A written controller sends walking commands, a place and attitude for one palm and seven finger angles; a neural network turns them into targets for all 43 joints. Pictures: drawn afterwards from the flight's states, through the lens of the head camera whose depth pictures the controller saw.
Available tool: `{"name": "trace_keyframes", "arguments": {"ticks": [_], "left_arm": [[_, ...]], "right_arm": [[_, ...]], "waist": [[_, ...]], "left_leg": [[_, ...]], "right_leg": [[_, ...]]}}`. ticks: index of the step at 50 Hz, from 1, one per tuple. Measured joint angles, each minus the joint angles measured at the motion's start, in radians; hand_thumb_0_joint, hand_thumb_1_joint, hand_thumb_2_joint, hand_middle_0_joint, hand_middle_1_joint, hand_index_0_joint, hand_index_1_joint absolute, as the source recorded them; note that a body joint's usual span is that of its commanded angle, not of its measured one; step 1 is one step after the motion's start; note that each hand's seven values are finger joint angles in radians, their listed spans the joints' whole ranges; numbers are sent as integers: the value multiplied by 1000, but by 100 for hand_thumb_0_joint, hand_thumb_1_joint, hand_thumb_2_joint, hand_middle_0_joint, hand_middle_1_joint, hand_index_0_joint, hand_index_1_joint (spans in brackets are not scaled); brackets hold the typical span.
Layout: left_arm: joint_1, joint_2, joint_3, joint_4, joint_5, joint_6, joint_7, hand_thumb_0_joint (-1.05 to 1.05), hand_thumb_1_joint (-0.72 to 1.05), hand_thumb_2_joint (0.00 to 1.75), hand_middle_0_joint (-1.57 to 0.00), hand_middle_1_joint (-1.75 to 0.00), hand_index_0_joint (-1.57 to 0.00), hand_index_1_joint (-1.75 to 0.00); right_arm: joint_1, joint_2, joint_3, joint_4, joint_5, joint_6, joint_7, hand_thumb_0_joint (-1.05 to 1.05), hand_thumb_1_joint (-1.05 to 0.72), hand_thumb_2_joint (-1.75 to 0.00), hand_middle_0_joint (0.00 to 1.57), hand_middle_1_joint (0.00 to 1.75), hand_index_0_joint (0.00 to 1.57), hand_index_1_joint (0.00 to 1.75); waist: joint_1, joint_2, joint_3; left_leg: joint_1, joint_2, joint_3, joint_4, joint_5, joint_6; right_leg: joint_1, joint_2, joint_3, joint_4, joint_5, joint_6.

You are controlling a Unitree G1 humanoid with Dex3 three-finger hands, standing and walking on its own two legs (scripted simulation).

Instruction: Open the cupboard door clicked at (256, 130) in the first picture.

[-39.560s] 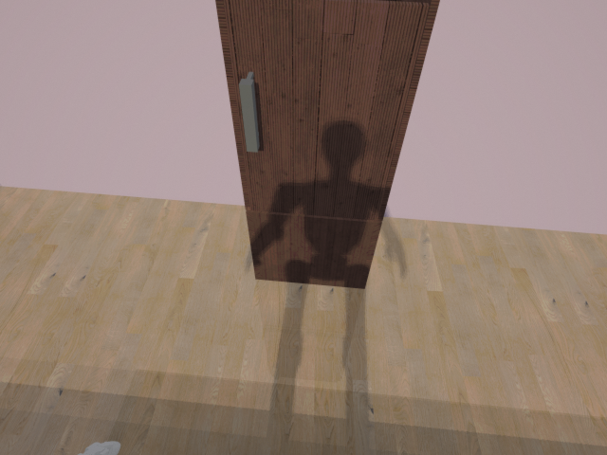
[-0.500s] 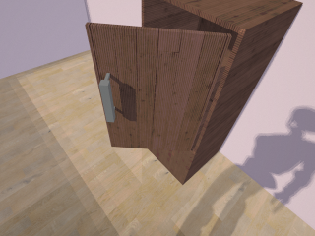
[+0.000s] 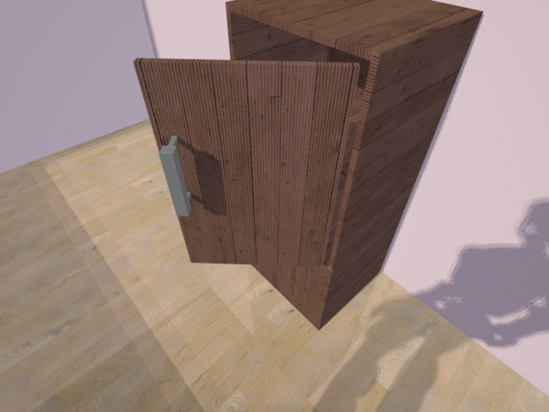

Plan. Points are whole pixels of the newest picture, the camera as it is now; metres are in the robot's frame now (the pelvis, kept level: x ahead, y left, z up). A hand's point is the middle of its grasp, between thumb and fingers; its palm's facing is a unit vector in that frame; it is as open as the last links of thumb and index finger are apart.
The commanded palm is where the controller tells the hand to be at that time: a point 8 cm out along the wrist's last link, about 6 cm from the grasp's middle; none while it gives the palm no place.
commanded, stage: come to a stop and stand still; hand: left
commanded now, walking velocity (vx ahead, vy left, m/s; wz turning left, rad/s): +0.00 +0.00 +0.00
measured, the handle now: (179, 176) +0.57 +0.24 +0.02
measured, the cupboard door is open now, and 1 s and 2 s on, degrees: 46 46 46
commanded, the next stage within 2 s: look again from close up in 0.40 s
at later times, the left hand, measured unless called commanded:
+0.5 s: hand out of the picture -0.03 +0.14 -0.17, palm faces +0.06 -0.99 -0.15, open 7.3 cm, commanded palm none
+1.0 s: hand out of the picture -0.01 +0.15 -0.17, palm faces +0.06 -0.99 -0.16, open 7.3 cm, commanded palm none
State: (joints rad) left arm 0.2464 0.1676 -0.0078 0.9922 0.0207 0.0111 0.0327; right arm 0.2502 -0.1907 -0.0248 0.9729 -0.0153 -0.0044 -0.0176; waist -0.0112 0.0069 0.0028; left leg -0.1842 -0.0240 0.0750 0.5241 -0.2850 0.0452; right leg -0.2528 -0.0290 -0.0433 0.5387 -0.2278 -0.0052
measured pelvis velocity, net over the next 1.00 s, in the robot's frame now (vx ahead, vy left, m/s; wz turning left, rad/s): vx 0.01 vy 0.00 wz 0.02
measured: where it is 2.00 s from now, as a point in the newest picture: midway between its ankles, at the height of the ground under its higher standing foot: outside the picture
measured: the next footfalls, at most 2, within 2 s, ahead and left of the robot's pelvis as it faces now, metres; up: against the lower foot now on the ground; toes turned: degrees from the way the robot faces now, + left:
none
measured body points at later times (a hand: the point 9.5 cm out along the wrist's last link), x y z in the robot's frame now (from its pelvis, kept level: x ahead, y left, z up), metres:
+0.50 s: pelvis +0.00 -0.02 +0.01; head +0.01 -0.02 +0.46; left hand -0.03 +0.19 -0.16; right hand -0.04 -0.23 -0.15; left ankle +0.01 +0.09 -0.73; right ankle +0.04 -0.12 -0.73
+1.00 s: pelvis +0.01 +0.00 +0.01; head +0.00 +0.00 +0.46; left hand -0.01 +0.20 -0.16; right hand +0.00 -0.22 -0.15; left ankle +0.01 +0.09 -0.73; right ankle +0.04 -0.12 -0.73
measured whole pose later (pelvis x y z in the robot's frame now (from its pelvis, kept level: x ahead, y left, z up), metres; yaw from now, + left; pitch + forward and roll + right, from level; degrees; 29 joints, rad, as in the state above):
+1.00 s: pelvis +0.01 +0.00 +0.01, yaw +1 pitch -2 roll +0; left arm 0.34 0.13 -0.01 1.10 0.01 -0.02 0.04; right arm 0.31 -0.12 0.01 1.14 -0.01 -0.02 -0.03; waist 0.01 -0.02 0.02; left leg -0.16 -0.03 0.05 0.41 -0.23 0.04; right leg -0.21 -0.03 -0.07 0.43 -0.18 -0.01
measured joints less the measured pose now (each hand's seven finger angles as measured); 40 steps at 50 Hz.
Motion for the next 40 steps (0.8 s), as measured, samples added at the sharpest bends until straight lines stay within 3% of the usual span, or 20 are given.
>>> {"name": "trace_keyframes", "arguments": {"ticks": [14,30,40], "left_arm": [[124,-4,-1,74,-7,-12,-6,0,91,90,-20,-30,-20,-30],[84,-54,-13,114,-10,-31,6,0,91,90,-20,-30,-20,-30],[81,-43,-7,112,-8,-30,10,1,92,90,-20,-30,-20,-30]], "right_arm": [[73,16,22,81,1,5,4,0,-90,-90,20,30,20,30],[112,93,40,183,10,-11,-6,0,-90,-90,20,30,20,30],[69,96,36,170,7,-16,-12,0,-91,-89,20,30,20,30]], "waist": [[13,-6,-8],[7,-25,26],[14,-25,11]], "left_leg": [[-21,16,-38,-63,51,-28],[6,13,-40,-87,54,-27],[20,7,-31,-91,49,-19]], "right_leg": [[-1,19,-36,-80,44,-26],[25,18,-37,-102,46,-23],[35,13,-28,-104,44,-13]]}}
